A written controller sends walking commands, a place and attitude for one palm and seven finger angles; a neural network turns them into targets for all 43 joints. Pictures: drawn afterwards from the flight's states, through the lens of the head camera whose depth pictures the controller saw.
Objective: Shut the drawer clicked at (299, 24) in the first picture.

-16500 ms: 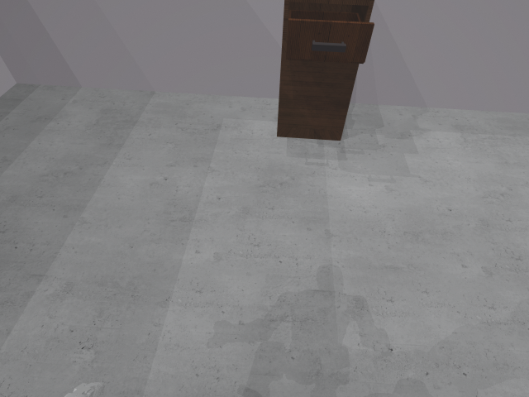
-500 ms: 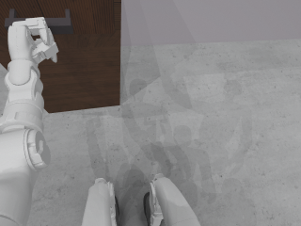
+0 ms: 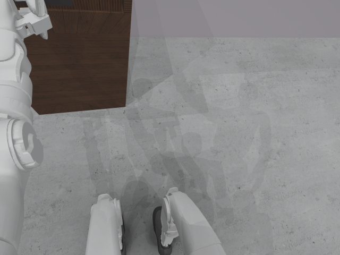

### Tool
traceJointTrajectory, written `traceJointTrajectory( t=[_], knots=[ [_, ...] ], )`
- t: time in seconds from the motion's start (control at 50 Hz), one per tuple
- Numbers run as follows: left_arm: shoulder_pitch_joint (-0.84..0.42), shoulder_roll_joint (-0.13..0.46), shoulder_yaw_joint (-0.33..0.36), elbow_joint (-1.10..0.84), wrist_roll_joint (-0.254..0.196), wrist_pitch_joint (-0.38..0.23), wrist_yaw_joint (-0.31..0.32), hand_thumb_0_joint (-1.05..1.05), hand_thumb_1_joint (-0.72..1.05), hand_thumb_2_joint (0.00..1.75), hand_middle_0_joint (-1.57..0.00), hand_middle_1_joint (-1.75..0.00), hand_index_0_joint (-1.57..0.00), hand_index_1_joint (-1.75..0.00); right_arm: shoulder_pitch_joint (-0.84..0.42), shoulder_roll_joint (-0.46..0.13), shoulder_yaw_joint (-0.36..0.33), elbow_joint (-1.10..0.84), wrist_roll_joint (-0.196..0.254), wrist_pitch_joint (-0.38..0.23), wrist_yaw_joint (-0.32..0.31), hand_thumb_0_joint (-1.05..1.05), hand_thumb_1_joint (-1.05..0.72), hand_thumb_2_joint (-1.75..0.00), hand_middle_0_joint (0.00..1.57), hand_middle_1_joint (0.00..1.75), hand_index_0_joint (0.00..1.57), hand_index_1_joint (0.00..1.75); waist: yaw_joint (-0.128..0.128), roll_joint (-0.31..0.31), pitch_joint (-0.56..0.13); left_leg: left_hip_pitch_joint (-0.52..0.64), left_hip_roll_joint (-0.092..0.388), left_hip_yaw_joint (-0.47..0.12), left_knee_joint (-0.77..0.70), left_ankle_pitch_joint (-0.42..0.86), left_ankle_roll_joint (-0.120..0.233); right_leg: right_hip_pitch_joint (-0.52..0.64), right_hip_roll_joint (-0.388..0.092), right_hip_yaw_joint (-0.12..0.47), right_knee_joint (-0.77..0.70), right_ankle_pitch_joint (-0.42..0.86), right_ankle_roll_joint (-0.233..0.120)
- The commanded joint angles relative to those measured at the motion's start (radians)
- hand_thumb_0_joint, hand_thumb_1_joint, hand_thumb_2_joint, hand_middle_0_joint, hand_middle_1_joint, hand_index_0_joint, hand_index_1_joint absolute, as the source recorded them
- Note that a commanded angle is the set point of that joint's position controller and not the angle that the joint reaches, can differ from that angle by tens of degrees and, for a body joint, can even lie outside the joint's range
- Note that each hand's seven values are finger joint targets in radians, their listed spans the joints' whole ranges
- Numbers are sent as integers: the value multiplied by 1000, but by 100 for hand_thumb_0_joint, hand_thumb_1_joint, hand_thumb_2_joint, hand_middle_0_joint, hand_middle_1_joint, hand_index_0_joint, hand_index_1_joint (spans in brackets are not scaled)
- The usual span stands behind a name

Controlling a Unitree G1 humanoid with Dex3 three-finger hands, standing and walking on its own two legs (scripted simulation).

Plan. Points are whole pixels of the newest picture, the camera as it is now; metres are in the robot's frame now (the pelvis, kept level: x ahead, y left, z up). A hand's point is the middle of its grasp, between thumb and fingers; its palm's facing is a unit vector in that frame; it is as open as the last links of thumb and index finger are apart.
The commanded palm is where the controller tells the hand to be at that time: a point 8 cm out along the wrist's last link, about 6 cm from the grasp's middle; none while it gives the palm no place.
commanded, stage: pull the fist back off the drawer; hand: left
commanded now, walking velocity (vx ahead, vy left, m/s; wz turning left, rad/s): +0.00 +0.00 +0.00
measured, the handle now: out of the picture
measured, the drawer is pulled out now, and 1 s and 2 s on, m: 0.00 0.00 0.00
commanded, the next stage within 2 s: draw the hand back to the body in 0.74 s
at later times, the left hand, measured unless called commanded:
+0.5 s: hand (48, 16) +0.59 +0.18 +0.07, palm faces +0.09 -0.99 -0.05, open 3.1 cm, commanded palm +0.58 +0.18 +0.07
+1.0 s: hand (41, 21) +0.56 +0.18 +0.09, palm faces +0.09 -0.99 -0.06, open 3.3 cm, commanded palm +0.50 +0.21 +0.11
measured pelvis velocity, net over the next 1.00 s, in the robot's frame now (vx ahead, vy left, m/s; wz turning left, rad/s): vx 0.05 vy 0.00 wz -0.01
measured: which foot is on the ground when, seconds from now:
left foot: down 0.00-1.00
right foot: down 0.00-1.00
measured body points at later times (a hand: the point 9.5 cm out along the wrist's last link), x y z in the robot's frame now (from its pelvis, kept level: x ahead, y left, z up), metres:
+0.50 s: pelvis +0.00 +0.00 +0.00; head +0.19 +0.05 +0.40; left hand +0.58 +0.23 +0.07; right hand -0.03 -0.26 -0.09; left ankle +0.07 +0.09 -0.58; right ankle +0.05 -0.11 -0.58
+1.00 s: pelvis +0.05 +0.00 +0.04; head +0.21 +0.02 +0.46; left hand +0.55 +0.24 +0.09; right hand +0.06 -0.26 -0.07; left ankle +0.07 +0.09 -0.58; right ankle +0.05 -0.11 -0.58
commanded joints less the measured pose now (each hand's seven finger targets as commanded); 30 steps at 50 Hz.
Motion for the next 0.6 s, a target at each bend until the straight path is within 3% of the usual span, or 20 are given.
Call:
traceJointTrajectory(
  t=[0.0, 0.06, 0.1, 0.16, 0.28, 0.34, 0.38, 0.42, 0.46, 0.5, 0.52, 0.58],
  knots=[
    [-719, 119, -37, -279, -6, -67, 39, 0, 90, 90, -140, -160, -140, -160, 222, -243, -77, 10, 4, -19, -21, 0, -90, -90, 20, 30, 20, 30, -126, 374, -540, 756, 36, -193, -231, 6, -22, -63, 19, 86, -182, 50, -8],
    [-705, 122, -41, -261, -7, -56, 38, 0, 90, 90, -140, -160, -140, -160, 217, -243, -72, 10, 6, -32, -24, 0, -90, -90, 20, 30, 20, 30, -130, 335, -522, 702, 33, -179, -234, -46, -14, -33, 20, 90, -192, 25, -6],
    [-710, 140, -33, -263, -3, -61, 39, 0, 90, 90, -140, -160, -140, -160, 217, -246, -71, 6, 5, -37, -23, 0, -90, -90, 20, 30, 20, 30, -123, 353, -521, 698, 32, -183, -237, -56, -16, -38, 18, 90, -185, 18, -8],
    [-688, 150, -21, -245, -3, -55, 41, 0, 90, 90, -140, -160, -140, -160, 220, -246, -70, 0, 3, -37, -21, 0, -90, -90, 20, 30, 20, 30, -117, 322, -503, 660, 27, -175, -233, -66, -14, -15, 19, 92, -188, 14, -9],
    [-663, 131, -16, -257, -6, -53, 31, 0, 90, 90, -140, -160, -140, -160, 233, -242, -78, -7, 1, -36, -11, 0, -90, -90, 20, 30, 20, 30, -102, 317, -520, 655, 24, -162, -220, -28, -11, 7, 20, 95, -185, 30, -11],
    [-620, 163, 19, -258, -12, -46, 25, 0, 90, 90, -140, -160, -140, -160, 234, -242, -77, -13, 4, -29, -7, 0, -90, -90, 20, 30, 20, 30, -77, 294, -540, 629, 21, -147, -209, -12, -9, 48, 23, 99, -186, 32, -10],
    [-605, 124, -2, -264, -16, -46, 16, 0, 90, 90, -140, -160, -140, -160, 238, -235, -81, -12, 4, -28, -2, 0, -90, -90, 20, 30, 20, 30, -78, 303, -532, 644, 22, -148, -214, -2, -10, 43, 22, 96, -185, 37, -10],
    [-557, 153, 32, -280, -22, -47, 15, 0, 90, 90, -140, -160, -140, -160, 236, -240, -83, -20, 6, -19, -1, 0, -90, -90, 20, 30, 20, 30, -51, 287, -546, 644, 22, -140, -213, 23, -12, 71, 22, 97, -185, 47, -10],
    [-527, 99, 2, -290, -30, -45, 8, 0, 90, 90, -140, -160, -140, -160, 228, -231, -88, -21, 9, -16, 3, 0, -90, -90, 20, 30, 20, 30, -51, 282, -547, 650, 20, -132, -213, 31, -11, 78, 23, 100, -194, 53, -8],
    [-480, 115, 30, -312, -36, -56, 8, 0, 90, 90, -140, -160, -140, -160, 235, -232, -92, -24, 10, -10, 6, 0, -90, -90, 20, 30, 20, 30, -27, 277, -568, 682, 22, -134, -219, 82, -15, 99, 22, 95, -188, 74, -10],
    [-459, 89, 19, -324, -43, -56, 6, 0, 90, 90, -140, -160, -140, -160, 232, -227, -95, -27, 11, -6, 9, 0, -90, -90, 20, 30, 20, 30, -25, 265, -579, 691, 20, -126, -216, 113, -14, 115, 24, 96, -193, 89, -9],
    [-376, 91, 44, -343, -54, -65, 4, 0, 90, 90, -140, -160, -140, -160, 227, -221, -100, -33, 15, 6, 14, 0, -90, -90, 20, 30, 20, 30, -2, 237, -595, 692, 17, -103, -211, 167, -13, 167, 25, 101, -201, 113, -8]
  ],
)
